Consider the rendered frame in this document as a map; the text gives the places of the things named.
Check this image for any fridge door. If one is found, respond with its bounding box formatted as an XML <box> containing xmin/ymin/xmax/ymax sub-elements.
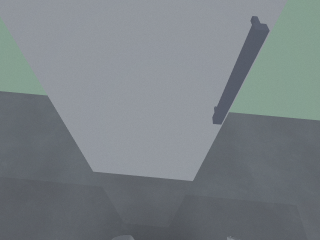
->
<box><xmin>0</xmin><ymin>0</ymin><xmax>288</xmax><ymax>181</ymax></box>

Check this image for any handle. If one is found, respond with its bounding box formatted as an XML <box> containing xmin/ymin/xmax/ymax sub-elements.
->
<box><xmin>212</xmin><ymin>16</ymin><xmax>270</xmax><ymax>125</ymax></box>

